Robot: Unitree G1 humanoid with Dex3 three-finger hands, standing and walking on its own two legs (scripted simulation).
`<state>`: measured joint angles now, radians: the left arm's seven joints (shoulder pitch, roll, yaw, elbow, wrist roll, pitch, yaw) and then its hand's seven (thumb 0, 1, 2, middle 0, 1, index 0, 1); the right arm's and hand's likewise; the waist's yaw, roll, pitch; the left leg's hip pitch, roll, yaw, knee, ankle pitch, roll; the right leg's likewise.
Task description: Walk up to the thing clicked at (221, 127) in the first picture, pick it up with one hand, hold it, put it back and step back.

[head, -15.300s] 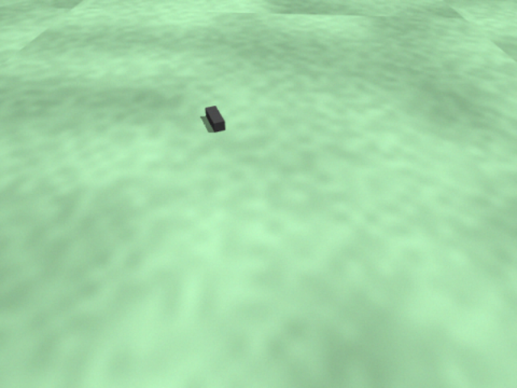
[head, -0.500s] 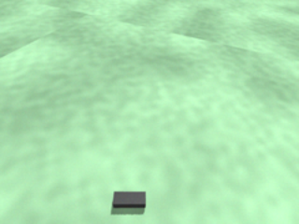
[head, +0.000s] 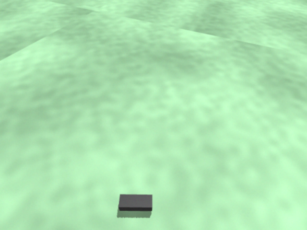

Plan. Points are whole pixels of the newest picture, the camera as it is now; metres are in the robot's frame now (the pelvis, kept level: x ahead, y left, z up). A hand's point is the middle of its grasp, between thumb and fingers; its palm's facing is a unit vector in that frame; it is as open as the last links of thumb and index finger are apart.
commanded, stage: stand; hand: left
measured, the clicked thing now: (136, 202) +0.45 +0.09 -0.75
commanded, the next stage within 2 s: walk up in 1.12 s
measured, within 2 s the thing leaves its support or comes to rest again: neither
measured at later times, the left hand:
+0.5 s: hand out of the picture +0.08 +0.23 -0.16, palm faces -0.03 -0.94 -0.33, open 7.4 cm
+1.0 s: hand out of the picture +0.08 +0.22 -0.16, palm faces -0.02 -0.94 -0.34, open 7.4 cm
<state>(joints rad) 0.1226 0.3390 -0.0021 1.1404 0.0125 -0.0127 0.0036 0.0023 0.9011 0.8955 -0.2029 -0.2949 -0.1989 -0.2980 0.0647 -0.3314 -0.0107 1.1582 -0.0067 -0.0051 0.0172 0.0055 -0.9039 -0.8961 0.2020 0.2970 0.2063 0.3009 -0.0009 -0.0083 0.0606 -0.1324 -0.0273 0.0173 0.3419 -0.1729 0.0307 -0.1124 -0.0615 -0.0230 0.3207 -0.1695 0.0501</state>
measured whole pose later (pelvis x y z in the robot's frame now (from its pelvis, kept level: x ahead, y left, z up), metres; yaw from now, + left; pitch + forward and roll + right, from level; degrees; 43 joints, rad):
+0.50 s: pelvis +0.00 -0.02 +0.00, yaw +0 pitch -2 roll +0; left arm 0.11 0.34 0.00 1.13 0.01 -0.01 0.00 0.00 0.90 0.90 -0.20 -0.29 -0.20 -0.30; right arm 0.09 -0.35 -0.01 1.16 -0.01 0.00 0.02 0.01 -0.90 -0.90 0.20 0.30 0.21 0.30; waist -0.01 0.00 0.05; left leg -0.12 -0.01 0.00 0.32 -0.17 0.01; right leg -0.10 -0.04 -0.04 0.32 -0.17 0.03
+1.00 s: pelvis +0.01 -0.03 +0.00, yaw +1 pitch -2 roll +0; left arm 0.11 0.34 0.00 1.13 0.01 -0.01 0.00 0.00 0.90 0.90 -0.20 -0.29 -0.20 -0.30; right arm 0.09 -0.35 0.00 1.15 -0.01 -0.01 0.01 0.00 -0.90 -0.90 0.20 0.30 0.21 0.30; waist -0.01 0.01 0.05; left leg -0.11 0.01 -0.01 0.31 -0.17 -0.01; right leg -0.09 -0.02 -0.05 0.31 -0.18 0.01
